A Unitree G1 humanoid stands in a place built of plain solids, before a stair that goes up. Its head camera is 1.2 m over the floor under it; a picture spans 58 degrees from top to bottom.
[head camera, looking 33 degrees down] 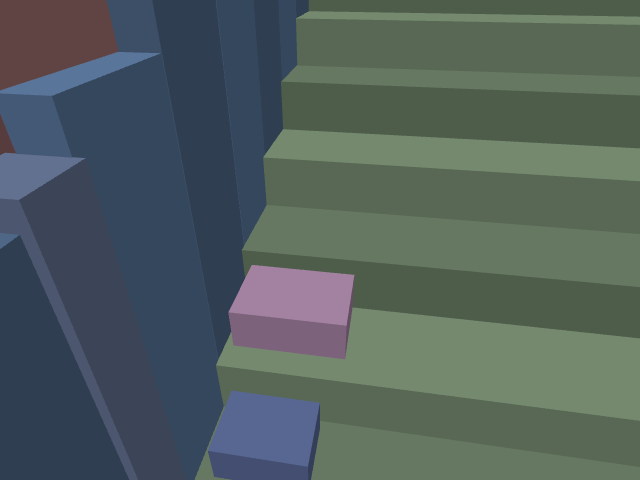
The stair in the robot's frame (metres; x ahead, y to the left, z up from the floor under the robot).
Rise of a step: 0.17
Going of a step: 0.27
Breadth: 1.54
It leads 9 degrees to the right of straight ahead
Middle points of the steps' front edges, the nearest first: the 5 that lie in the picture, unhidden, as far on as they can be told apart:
0.62 -0.49 0.34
0.89 -0.54 0.51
1.16 -0.58 0.68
1.43 -0.62 0.84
1.70 -0.67 1.01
